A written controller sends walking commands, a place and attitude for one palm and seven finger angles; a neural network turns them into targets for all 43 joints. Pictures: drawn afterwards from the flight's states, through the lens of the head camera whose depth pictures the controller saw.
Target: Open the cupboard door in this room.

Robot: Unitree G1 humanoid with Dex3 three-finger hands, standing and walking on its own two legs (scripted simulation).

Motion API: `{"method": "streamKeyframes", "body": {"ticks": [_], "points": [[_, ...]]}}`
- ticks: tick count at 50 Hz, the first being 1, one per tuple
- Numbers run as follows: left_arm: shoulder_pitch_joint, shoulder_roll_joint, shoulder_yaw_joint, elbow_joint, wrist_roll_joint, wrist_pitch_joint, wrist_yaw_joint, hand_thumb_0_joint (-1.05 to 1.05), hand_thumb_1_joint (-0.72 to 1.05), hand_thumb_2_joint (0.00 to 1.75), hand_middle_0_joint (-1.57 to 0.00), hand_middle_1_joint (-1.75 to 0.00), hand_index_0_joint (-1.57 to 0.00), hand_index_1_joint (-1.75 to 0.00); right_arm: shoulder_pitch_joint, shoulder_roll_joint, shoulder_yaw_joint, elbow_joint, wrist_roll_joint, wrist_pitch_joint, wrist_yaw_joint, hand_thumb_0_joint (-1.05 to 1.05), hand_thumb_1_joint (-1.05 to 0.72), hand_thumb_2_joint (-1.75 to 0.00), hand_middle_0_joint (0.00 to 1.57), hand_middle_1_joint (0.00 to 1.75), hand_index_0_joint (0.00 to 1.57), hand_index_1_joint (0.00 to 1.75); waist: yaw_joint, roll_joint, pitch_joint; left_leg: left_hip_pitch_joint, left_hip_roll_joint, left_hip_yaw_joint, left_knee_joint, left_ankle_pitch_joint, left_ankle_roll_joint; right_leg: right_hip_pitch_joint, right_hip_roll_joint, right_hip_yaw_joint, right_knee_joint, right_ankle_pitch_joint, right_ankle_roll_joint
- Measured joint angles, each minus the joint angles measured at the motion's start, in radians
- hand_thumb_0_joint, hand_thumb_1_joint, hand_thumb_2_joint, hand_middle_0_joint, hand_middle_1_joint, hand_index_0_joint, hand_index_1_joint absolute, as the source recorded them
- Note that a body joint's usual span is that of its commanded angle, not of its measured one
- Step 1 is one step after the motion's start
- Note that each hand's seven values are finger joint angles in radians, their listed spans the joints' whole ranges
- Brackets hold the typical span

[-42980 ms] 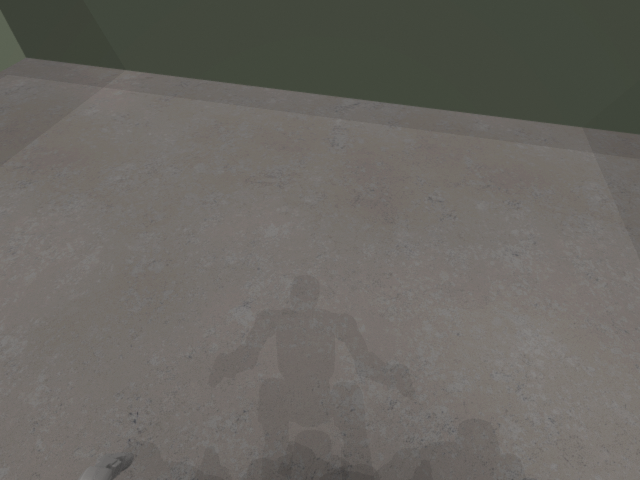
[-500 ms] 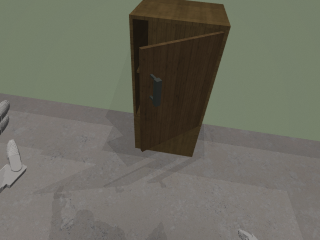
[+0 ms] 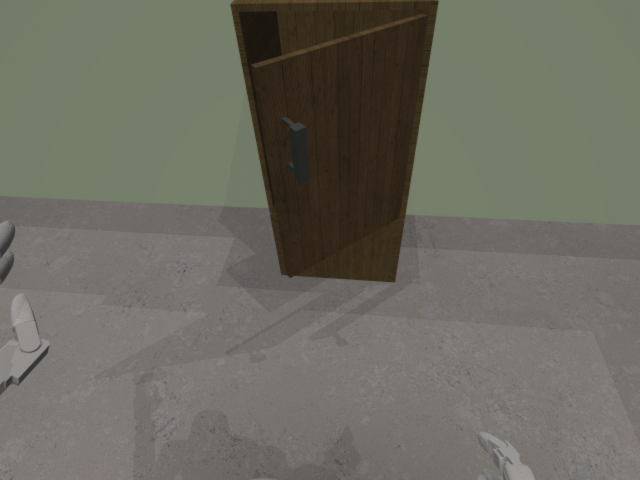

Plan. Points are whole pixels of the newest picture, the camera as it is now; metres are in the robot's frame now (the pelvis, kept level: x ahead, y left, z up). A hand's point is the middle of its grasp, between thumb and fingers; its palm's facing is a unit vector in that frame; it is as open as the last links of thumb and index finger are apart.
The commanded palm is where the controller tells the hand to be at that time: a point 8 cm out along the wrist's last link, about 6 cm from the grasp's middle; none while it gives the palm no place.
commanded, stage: stop stepping back and stand still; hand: left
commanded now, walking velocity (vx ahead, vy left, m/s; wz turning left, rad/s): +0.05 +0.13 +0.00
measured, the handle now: (294, 149) +0.72 +0.09 +0.04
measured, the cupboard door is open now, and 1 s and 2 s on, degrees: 41 41 41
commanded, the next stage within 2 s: let the arm hang, fingers relaxed in 0.14 s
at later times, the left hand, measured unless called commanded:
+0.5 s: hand out of the picture +0.10 +0.21 -0.13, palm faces +0.04 -0.97 -0.24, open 7.4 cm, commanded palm none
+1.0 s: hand out of the picture -0.01 +0.23 -0.15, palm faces +0.08 -0.95 -0.29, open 7.4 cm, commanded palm none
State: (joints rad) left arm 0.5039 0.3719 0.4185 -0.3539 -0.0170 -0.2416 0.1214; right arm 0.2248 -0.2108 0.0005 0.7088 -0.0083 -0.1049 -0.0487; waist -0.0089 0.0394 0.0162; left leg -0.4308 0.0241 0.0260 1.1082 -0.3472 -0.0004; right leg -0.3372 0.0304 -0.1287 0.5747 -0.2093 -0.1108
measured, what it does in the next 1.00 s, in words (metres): steps on the spot: left foot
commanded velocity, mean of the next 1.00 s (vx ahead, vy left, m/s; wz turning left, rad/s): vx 0.00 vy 0.01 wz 0.00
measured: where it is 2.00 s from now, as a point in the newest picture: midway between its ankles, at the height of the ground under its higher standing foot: outside the picture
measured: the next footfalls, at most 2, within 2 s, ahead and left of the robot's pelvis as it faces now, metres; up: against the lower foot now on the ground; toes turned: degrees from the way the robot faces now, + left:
left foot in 0.20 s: +0.05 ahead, +0.11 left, +0.00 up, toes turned +5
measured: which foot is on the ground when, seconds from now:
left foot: up 0.00-0.18, down 0.20-1.00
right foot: down 0.00-1.00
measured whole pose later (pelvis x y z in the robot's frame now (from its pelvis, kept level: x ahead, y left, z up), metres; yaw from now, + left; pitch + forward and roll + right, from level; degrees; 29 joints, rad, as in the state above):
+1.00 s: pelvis +0.00 +0.02 +0.01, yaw +3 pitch -2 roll +1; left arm 0.27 0.22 0.02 1.14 0.01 0.00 0.02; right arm 0.33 -0.20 0.00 1.13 -0.03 0.02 -0.01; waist 0.00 0.03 0.03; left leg -0.19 -0.04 0.05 0.43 -0.21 0.04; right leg -0.25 0.03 -0.11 0.40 -0.13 -0.08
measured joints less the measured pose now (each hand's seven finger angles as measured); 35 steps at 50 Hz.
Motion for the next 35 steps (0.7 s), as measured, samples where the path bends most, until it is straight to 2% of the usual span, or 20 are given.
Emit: {"method": "streamKeyframes", "body": {"ticks": [2, 7, 10, 12, 13, 14, 15, 17, 19, 22, 25, 27, 28, 31, 35], "points": [[0.026, -0.009, -0.006, 0.006, -0.001, 0.003, -0.003, 0.01, 0.88, 0.89, -0.21, -0.31, -0.21, -0.3, 0.006, -0.002, -0.002, -0.013, 0.001, 0.002, -0.005, 0.02, -0.9, -0.9, 0.2, 0.3, 0.21, 0.3, -0.002, -0.017, -0.006, -0.003, -0.004, 0.022, -0.07, 0.035, 0.001, 0.021, 0.0, 0.005, -0.065, 0.034, 0.002], [0.054, -0.001, -0.03, -0.063, 0.007, 0.007, 0.018, 0.02, 0.88, 0.89, -0.21, -0.31, -0.21, -0.3, 0.04, -0.018, -0.01, -0.051, -0.011, -0.023, -0.025, 0.02, -0.9, -0.9, 0.2, 0.3, 0.2, 0.3, 0.011, -0.069, -0.017, 0.107, -0.024, 0.074, -0.417, 0.01, 0.031, 0.058, -0.006, 0.004, -0.172, 0.084, 0.007], [0.061, 0.006, -0.033, -0.122, 0.009, -0.005, 0.031, 0.02, 0.88, 0.89, -0.21, -0.31, -0.21, -0.3, 0.05, -0.047, -0.019, -0.081, -0.016, -0.033, -0.03, 0.02, -0.9, -0.9, 0.2, 0.3, 0.2, 0.3, 0.013, -0.053, -0.021, 0.204, -0.027, 0.05, -0.615, 0.004, 0.051, 0.053, 0.012, -0.013, -0.169, 0.08, 0.014], [0.046, 0.018, -0.025, -0.129, 0.008, -0.014, 0.037, 0.02, 0.88, 0.89, -0.21, -0.31, -0.21, -0.3, 0.037, -0.052, -0.029, -0.087, -0.012, -0.031, -0.031, 0.02, -0.9, -0.9, 0.2, 0.3, 0.2, 0.3, 0.01, -0.052, -0.007, 0.215, -0.028, 0.041, -0.649, 0.099, 0.046, 0.048, 0.011, -0.016, -0.142, 0.062, 0.029], [0.015, 0.027, -0.043, -0.077, 0.016, -0.029, 0.023, 0.01, 0.88, 0.89, -0.21, -0.31, -0.21, -0.3, 0.033, -0.062, -0.037, -0.074, -0.01, -0.045, -0.013, 0.02, -0.9, -0.9, 0.2, 0.3, 0.2, 0.3, 0.007, -0.044, -0.009, 0.198, -0.032, 0.033, -0.629, 0.111, 0.04, 0.034, 0.003, -0.018, -0.118, 0.068, 0.048], [-0.035, 0.034, -0.082, 0.013, 0.026, -0.012, -0.007, 0.01, 0.88, 0.89, -0.21, -0.31, -0.21, -0.3, 0.027, -0.079, -0.042, -0.054, -0.009, -0.045, 0.009, 0.01, -0.9, -0.9, 0.2, 0.3, 0.2, 0.3, 0.006, -0.032, -0.017, 0.178, -0.043, 0.021, -0.604, 0.108, 0.038, 0.017, -0.006, -0.012, -0.089, 0.055, 0.06], [-0.084, 0.032, -0.126, 0.121, 0.033, 0.033, -0.037, 0.01, 0.89, 0.9, -0.21, -0.31, -0.21, -0.3, 0.015, -0.097, -0.042, -0.03, -0.009, -0.029, 0.025, 0.01, -0.9, -0.9, 0.2, 0.3, 0.2, 0.3, 0.006, -0.02, -0.027, 0.162, -0.056, 0.015, -0.586, 0.1, 0.039, 0.004, -0.014, -0.001, -0.065, 0.028, 0.064], [-0.165, -0.007, -0.208, 0.367, 0.042, 0.138, -0.077, 0.0, 0.89, 0.9, -0.2, -0.3, -0.2, -0.3, -0.019, -0.12, -0.038, 0.018, -0.013, 0.011, 0.043, 0.01, -0.9, -0.9, 0.2, 0.3, 0.2, 0.3, 0.007, 0.01, -0.047, 0.137, -0.073, 0.016, -0.555, 0.082, 0.046, -0.029, -0.031, 0.006, -0.017, 0.002, 0.05], [-0.217, -0.058, -0.274, 0.606, 0.047, 0.22, -0.099, 0.0, 0.9, 0.9, -0.2, -0.3, -0.2, -0.3, -0.048, -0.116, -0.028, 0.057, -0.014, 0.039, 0.046, 0.01, -0.9, -0.9, 0.2, 0.3, 0.2, 0.3, 0.003, 0.03, -0.044, 0.132, -0.078, 0.021, -0.533, 0.07, 0.05, -0.037, -0.036, 0.01, 0.01, -0.004, 0.034], [-0.241, -0.118, -0.36, 0.877, 0.052, 0.277, -0.118, 0.01, 0.9, 0.9, -0.19, -0.3, -0.2, -0.3, -0.055, -0.071, -0.003, 0.096, -0.012, 0.072, 0.052, 0.01, -0.9, -0.9, 0.2, 0.3, 0.2, 0.3, -0.009, 0.01, -0.02, 0.151, -0.078, 0.024, -0.528, 0.066, 0.049, -0.021, -0.037, 0.013, 0.02, -0.012, 0.03], [-0.234, -0.172, -0.419, 1.067, 0.045, 0.295, -0.126, 0.01, 0.9, 0.89, -0.2, -0.3, -0.2, -0.3, -0.037, -0.018, 0.021, 0.143, -0.018, 0.1, 0.059, 0.01, -0.9, -0.9, 0.2, 0.3, 0.2, 0.3, -0.012, -0.036, 0.011, 0.175, -0.075, 0.02, -0.545, 0.075, 0.044, 0.004, -0.033, 0.01, 0.001, -0.004, 0.029], [-0.225, -0.208, -0.432, 1.163, 0.034, 0.297, -0.118, 0.01, 0.92, 0.89, -0.2, -0.3, -0.2, -0.3, -0.018, 0.008, 0.034, 0.18, -0.022, 0.112, 0.06, 0.01, -0.9, -0.9, 0.2, 0.3, 0.2, 0.3, -0.005, -0.055, 0.029, 0.186, -0.069, 0.018, -0.569, 0.089, 0.042, 0.021, -0.025, 0.008, -0.035, 0.017, 0.031], [-0.227, -0.21, -0.415, 1.194, 0.029, 0.29, -0.101, 0.0, 0.95, 0.89, -0.2, -0.3, -0.2, -0.3, -0.005, 0.02, 0.038, 0.2, -0.023, 0.117, 0.059, 0.01, -0.9, -0.9, 0.2, 0.3, 0.2, 0.3, 0.002, -0.06, 0.037, 0.188, -0.066, 0.014, -0.581, 0.098, 0.04, 0.028, -0.021, 0.004, -0.056, 0.029, 0.032], [-0.217, -0.19, -0.41, 1.277, 0.031, 0.273, -0.103, -0.01, 0.99, 0.89, -0.21, -0.3, -0.21, -0.3, 0.026, 0.028, 0.029, 0.258, -0.024, 0.13, 0.048, 0.01, -0.92, -0.9, 0.2, 0.3, 0.21, 0.3, 0.022, -0.059, 0.051, 0.197, -0.062, 0.009, -0.621, 0.124, 0.037, 0.046, -0.014, 0.0, -0.114, 0.063, 0.032], [-0.185, -0.176, -0.407, 1.374, 0.033, 0.263, -0.107, -0.01, 0.97, 0.89, -0.21, -0.3, -0.21, -0.3, 0.063, 0.01, 0.014, 0.317, -0.022, 0.138, 0.045, 0.01, -0.93, -0.9, 0.2, 0.3, 0.2, 0.3, 0.027, -0.03, 0.048, 0.211, -0.063, 0.009, -0.655, 0.14, 0.04, 0.063, -0.011, 0.002, -0.155, 0.084, 0.032]]}}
